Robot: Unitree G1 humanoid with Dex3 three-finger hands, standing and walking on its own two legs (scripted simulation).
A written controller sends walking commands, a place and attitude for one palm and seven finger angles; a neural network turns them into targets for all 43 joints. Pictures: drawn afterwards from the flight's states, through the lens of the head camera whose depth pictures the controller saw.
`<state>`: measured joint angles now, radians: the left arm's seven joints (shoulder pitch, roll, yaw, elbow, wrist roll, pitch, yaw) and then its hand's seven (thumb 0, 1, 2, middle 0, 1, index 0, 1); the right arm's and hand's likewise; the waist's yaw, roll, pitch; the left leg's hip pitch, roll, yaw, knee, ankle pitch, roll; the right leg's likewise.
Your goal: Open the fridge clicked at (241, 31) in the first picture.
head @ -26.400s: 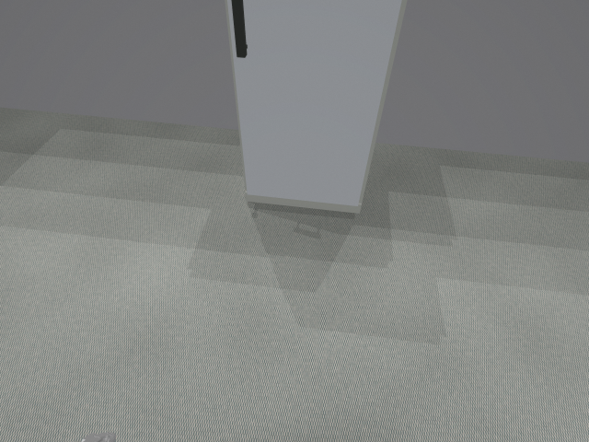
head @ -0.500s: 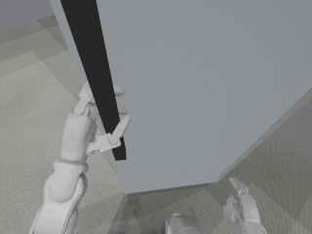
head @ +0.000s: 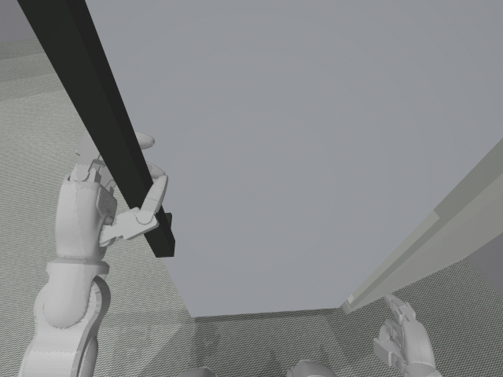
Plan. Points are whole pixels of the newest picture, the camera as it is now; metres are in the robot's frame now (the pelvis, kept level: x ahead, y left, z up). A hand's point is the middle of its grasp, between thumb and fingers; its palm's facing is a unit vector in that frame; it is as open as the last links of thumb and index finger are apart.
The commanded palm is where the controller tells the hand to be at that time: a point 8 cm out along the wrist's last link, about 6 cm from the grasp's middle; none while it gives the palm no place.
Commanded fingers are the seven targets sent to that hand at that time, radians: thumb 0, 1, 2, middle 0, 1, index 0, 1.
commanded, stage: walk backward, drawing the door open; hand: left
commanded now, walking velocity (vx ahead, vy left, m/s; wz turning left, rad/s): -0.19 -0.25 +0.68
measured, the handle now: (135, 155) +0.33 +0.14 +0.21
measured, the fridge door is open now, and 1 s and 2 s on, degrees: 71 79 78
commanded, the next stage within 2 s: stop walking and hold the door back in 0.18 s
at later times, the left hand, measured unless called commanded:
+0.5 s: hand (167, 286) +0.19 +0.09 +0.18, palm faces +0.48 -0.83 -0.28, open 6.9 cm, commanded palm +0.17 +0.16 +0.17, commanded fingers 0.00 0.90 0.90 -0.45 -1.40 -0.45 -1.40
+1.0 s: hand (158, 251) +0.22 +0.10 +0.19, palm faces +0.37 -0.91 -0.21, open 6.4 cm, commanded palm +0.18 +0.16 +0.17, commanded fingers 0.00 0.90 0.90 -0.45 -1.40 -0.45 -1.40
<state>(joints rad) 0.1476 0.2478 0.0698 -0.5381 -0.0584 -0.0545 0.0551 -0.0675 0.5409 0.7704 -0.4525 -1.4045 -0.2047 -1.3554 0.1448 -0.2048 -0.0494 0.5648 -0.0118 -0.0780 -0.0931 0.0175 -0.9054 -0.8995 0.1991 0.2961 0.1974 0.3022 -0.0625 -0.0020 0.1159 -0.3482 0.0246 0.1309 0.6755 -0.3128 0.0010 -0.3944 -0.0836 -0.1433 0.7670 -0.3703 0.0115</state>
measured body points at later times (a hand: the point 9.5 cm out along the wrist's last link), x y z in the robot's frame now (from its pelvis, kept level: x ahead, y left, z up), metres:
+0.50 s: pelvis -0.07 -0.18 +0.03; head -0.06 -0.21 +0.48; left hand +0.16 +0.13 +0.20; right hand +0.16 -0.38 -0.08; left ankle -0.09 -0.04 -0.61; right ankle -0.02 -0.28 -0.71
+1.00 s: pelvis -0.15 -0.17 +0.03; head -0.14 -0.17 +0.48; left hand +0.20 +0.15 +0.20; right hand -0.03 -0.39 -0.09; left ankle -0.19 -0.07 -0.71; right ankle -0.07 -0.28 -0.67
